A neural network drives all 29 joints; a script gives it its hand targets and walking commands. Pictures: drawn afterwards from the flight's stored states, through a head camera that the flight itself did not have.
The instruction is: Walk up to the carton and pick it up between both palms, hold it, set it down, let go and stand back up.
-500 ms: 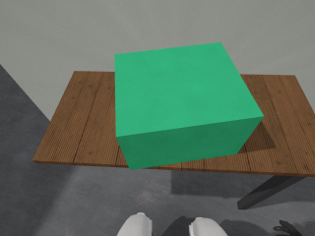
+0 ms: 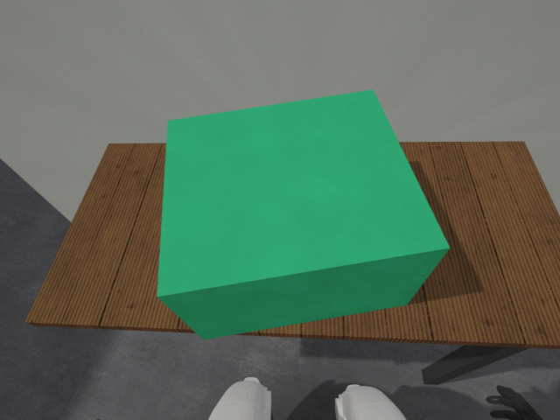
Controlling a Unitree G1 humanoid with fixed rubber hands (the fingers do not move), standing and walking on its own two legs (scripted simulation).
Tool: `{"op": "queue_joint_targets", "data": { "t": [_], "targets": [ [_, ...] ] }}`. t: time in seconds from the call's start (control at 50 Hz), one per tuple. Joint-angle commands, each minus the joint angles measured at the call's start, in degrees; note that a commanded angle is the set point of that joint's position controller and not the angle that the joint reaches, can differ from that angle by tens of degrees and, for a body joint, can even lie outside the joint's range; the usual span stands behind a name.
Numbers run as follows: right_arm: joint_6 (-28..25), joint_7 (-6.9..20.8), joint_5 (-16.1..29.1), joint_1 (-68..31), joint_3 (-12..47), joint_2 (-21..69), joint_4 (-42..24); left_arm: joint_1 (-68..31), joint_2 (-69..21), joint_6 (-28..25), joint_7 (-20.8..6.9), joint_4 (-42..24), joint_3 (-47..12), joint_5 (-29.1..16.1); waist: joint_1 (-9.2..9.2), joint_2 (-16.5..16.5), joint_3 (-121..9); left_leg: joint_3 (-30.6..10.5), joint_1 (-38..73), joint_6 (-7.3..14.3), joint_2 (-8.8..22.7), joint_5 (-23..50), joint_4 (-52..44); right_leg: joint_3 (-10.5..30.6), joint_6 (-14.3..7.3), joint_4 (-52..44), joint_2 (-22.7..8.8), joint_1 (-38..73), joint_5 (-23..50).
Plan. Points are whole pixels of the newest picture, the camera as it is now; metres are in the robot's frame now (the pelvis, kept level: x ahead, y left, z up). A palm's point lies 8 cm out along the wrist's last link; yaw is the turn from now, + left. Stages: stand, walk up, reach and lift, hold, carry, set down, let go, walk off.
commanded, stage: walk up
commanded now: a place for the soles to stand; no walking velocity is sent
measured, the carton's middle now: (288, 214) +0.38 +0.02 +0.04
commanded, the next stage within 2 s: none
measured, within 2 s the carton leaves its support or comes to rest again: neither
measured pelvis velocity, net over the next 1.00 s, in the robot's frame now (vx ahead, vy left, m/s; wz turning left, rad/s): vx -0.04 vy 0.03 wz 0.03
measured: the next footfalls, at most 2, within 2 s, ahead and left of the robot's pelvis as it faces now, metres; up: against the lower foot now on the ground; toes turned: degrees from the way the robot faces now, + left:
left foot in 1.10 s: -0.05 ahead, +0.17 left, +0.00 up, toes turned +1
right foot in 1.58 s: -0.03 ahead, -0.09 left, +0.00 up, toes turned +4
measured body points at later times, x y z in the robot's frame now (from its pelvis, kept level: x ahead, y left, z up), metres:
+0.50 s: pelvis +0.00 -0.02 +0.00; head +0.04 -0.03 +0.44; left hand +0.09 +0.30 -0.11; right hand +0.11 -0.34 -0.12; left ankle +0.04 +0.14 -0.69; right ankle +0.01 -0.11 -0.69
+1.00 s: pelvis -0.04 +0.03 -0.01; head +0.00 +0.00 +0.44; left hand +0.05 +0.38 -0.08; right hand +0.11 -0.27 -0.13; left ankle -0.05 +0.15 -0.61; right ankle +0.01 -0.11 -0.69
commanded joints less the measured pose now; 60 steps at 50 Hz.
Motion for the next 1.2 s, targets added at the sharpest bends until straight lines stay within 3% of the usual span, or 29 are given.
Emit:
{"op": "queue_joint_targets", "data": {
  "t": [0.0,0.02,0.04,0.1,0.14,0.16,0.18,0.26,0.3,0.38,0.42,0.46,0.5,0.58,0.66,0.68,0.7,0.72,0.74,0.76,0.8,0.84,0.88,0.98,1.02,1.08,1.12,1.14,1.18],
  "targets": [
    [-2.55,-1.62,-1.13,6.53,-7.02,-19.89,-0.86,-5.12,9.24,-0.03,1.11,-5.09,2.23,-1.04,-3.39,2.9,-18.94,-26.98,20.88,12.74,17.88,18.95,-19.33,4.54,-1.39,12.46,0.87,-10.8,13.69],
    [-2.48,-1.24,-0.34,1.34,-6.32,-18.0,-2.23,-2.29,12.32,0.93,1.62,-4.43,3.33,-1.02,-2.05,5.74,-16.37,-29.46,16.83,18.29,23.63,20.94,-20.08,4.98,-0.29,11.75,-0.81,-10.69,-10.0],
    [-2.09,-1.09,0.08,-1.32,-5.78,-16.96,-2.52,-2.25,12.5,1.28,1.82,-2.71,2.8,-1.1,-0.25,1.35,-10.04,-30.1,9.2,18.02,22.01,15.63,-21.28,5.46,-1.21,10.54,-1.25,-7.58,-11.54],
    [-1.06,-1.2,-0.16,-8.47,-4.82,-14.84,-3.99,3.77,11.56,0.32,1.1,0.68,3.04,-1.24,4.31,2.99,-6.55,-15.32,-2.82,10.97,13.69,15.85,-13.82,2.32,-2.07,-8.12,-3.54,6.71,10.5],
    [-0.43,-1.29,0.54,-7.31,-3.61,-10.96,-4.21,5.18,16.83,-1.12,1.19,0.83,4.11,0.0,3.18,-7.8,-10.76,-1.82,-8.3,2.17,2.79,18.55,9.44,22.18,-6.68,-21.61,-12.25,13.37,28.12],
    [0.44,-1.66,0.41,-8.13,-4.21,-11.13,-3.61,3.14,18.33,-1.6,1.13,-0.58,4.84,-0.14,3.37,-4.45,-12.25,-0.23,-10.61,1.4,0.53,-8.97,9.68,31.61,-9.54,-22.96,-19.36,12.62,32.14],
    [0.48,-1.68,0.8,-6.63,-4.18,-12.29,-3.17,-0.1,16.95,-1.6,0.9,-1.29,3.98,-0.07,1.97,-7.01,-10.63,-0.34,-7.6,1.67,1.65,-14.44,9.94,31.59,-12.52,-23.63,-20.1,8.68,30.38],
    [-0.42,-0.81,0.35,-2.23,-4.75,-11.85,-2.32,-5.89,15.77,-0.38,1.35,-2.06,3.26,0.23,-1.97,-10.32,-10.08,2.62,3.24,3.22,2.15,0.27,-0.47,18.97,-9.61,-18.98,-12.89,0.91,32.46],
    [-1.35,-1.28,-0.02,-0.07,-4.99,-13.12,-1.13,-7.53,13.26,0.28,1.04,-3.08,2.47,-1.0,-1.98,-2.98,-13.17,-2.05,12.31,4.22,3.5,18.23,-6.82,15.11,-5.68,-11.06,-9.88,-2.23,32.18],
    [-1.17,-1.12,-0.66,-5.05,-5.27,-16.71,-2.68,-3.5,12.34,1.02,1.07,-2.44,3.06,-0.26,0.75,1.2,-13.7,-20.44,3.04,14.32,15.21,9.31,-13.2,5.5,-2.02,-2.21,-2.51,1.82,12.02],
    [-0.44,-1.12,-0.1,-6.69,-4.58,-15.72,-2.97,-1.59,14.07,0.54,0.85,-1.04,3.27,0.03,2.01,-0.43,-10.56,-10.12,-3.07,8.79,8.57,8.93,-7.73,11.29,-4.39,-14.53,-5.87,5.66,13.91],
    [0.03,-1.19,1.02,-7.76,-3.51,-11.12,-3.98,-1.74,17.2,-0.4,0.72,0.09,4.04,0.08,1.62,-10.44,-8.5,2.29,-4.09,2.42,1.36,1.68,2.55,23.45,-8.04,-24.11,-13.98,4.54,13.64],
    [0.49,-1.07,0.4,-6.04,-4.16,-12.96,-3.07,-4.8,18.65,-0.13,0.45,-1.23,4.11,0.48,1.49,-10.62,-8.73,1.25,-2.39,2.61,0.17,-9.73,3.3,28.09,-10.86,-26.76,-16.64,2.38,11.61],
    [-0.65,-0.58,-0.41,-0.18,-4.61,-12.28,-1.04,-8.86,14.13,0.59,0.22,-2.05,3.01,0.3,-2.2,-5.53,-11.29,0.51,10.24,3.25,1.96,2.95,-8.45,16.7,-5.86,-20.02,-11.24,-2.51,12.52],
    [-1.55,-1.1,-0.59,-1.83,-5.19,-18.37,-1.48,-6.04,10.08,1.33,0.5,-2.62,2.63,-0.46,-0.55,6.14,-15.89,-25.01,8.19,14.99,18.03,10.07,-19.5,3.69,-1.36,-0.33,-0.9,-0.78,8.97],
    [-1.38,-1.19,-0.52,-5.03,-4.94,-16.69,-1.3,-4.59,11.72,1.2,0.63,-1.26,2.72,-0.6,1.01,3.18,-12.53,-21.98,4.3,15.12,17.28,10.21,-17.64,3.73,-1.29,-2.95,-1.35,1.62,8.71],
    [2.42,0.13,-1.28,-10.53,-5.29,-15.96,-5.67,-3.14,13.61,0.16,2.7,-0.55,3.55,-2.31,3.23,12.71,-4.35,-9.76,-4.44,11.2,12.35,39.21,-8.43,2.73,-1.03,-3.04,-3.97,1.47,22.83],
    [4.1,0.7,-1.12,-13.04,-5.57,-14.15,-7.99,4.16,16.57,-0.09,3.55,0.54,4.57,-2.15,5.13,4.21,-7.07,-5.29,-10.46,8.38,7.59,40.85,5.99,11.53,-3.2,-8.09,-8.94,9.61,32.12],
    [5.18,0.35,-0.27,-11.82,-5.29,-11.11,-9.74,5.9,19.75,-0.49,3.39,-0.64,5.4,-1.22,5.5,-5.1,-11.09,0.28,-15.42,1.9,1.02,15.13,19.31,27.92,-7.17,-20.36,-20.94,11.51,47.72],
    [6.43,0.13,-1.28,-12.75,-5.22,-10.04,-10.29,6.73,22.91,-0.76,3.99,-0.5,6.31,-1.27,5.48,-4.0,-12.05,-8.48,-16.07,1.97,-3.7,-14.91,26.26,38.36,-13.85,-24.48,-27.83,9.45,53.12],
    [6.9,0.28,-1.24,-12.35,-5.3,-11.38,-10.39,0.77,22.6,-0.74,4.58,-2.21,6.53,-0.98,4.79,-4.01,-8.92,-13.23,-15.65,2.21,-3.04,-15.2,34.3,34.11,-17.73,-25.68,-28.39,5.45,50.39],
    [6.77,0.38,-0.25,-9.78,-6.66,-13.0,-11.41,-0.86,19.24,-0.43,5.22,-3.45,6.01,-1.2,3.34,-3.84,-7.12,-11.79,-15.29,1.52,-1.03,-10.74,36.99,24.17,-15.21,-21.28,-22.66,3.35,46.98],
    [7.31,1.16,-1.63,-9.16,-6.95,-12.35,-12.55,-0.76,17.35,-1.11,6.46,-3.17,6.21,-0.82,2.29,-1.59,-6.71,-15.8,-16.46,1.65,-0.99,-9.57,41.28,25.5,-15.81,-19.97,-24.39,4.48,45.5],
    [7.7,1.99,-0.57,-8.45,-6.7,-10.59,-12.7,-4.48,18.03,-1.34,6.97,-5.35,6.79,-0.44,1.37,-11.68,-2.71,-12.58,-10.54,2.15,3.31,-6.72,22.7,18.22,-11.38,-22.4,-20.68,-0.16,25.86],
    [6.74,2.39,-0.71,-2.87,-7.7,-12.81,-10.4,-5.16,20.67,-1.27,6.49,-5.31,6.98,0.24,-0.31,-16.43,-9.46,-6.15,-4.38,2.55,5.52,-10.52,9.73,16.36,-11.79,-18.34,-21.34,4.03,33.01],
    [4.96,1.98,-1.72,6.17,-8.65,-13.79,-3.08,-8.88,16.37,0.07,4.67,-5.45,4.76,-0.63,-5.05,-6.99,-12.36,-0.65,14.55,2.54,0.81,0.35,-9.0,7.78,-7.19,-4.8,-13.56,-9.8,29.17],
    [3.97,1.83,-1.85,0.67,-9.57,-20.49,-7.35,-6.97,10.49,1.61,5.11,-6.5,4.01,-1.5,-4.51,13.28,-5.61,-33.86,-0.43,7.97,18.67,-1.62,-28.42,5.75,-1.09,22.17,4.2,-18.02,-7.95],
    [4.2,1.52,-1.37,-5.04,-9.33,-22.29,-7.58,-8.94,12.02,1.81,5.67,-5.55,4.08,-1.56,-4.89,13.13,-2.23,-39.06,-7.79,7.68,19.49,-17.31,-35.67,11.17,-1.56,25.53,4.58,-16.05,-8.95],
    [4.63,0.92,-0.84,-9.37,-8.98,-18.19,-8.12,-7.76,14.42,1.95,5.37,-2.03,4.96,-2.02,-2.63,4.02,5.3,-31.62,-9.55,1.35,15.68,-24.82,-37.22,11.17,-0.46,25.98,1.97,-19.52,-1.61]
  ]
}}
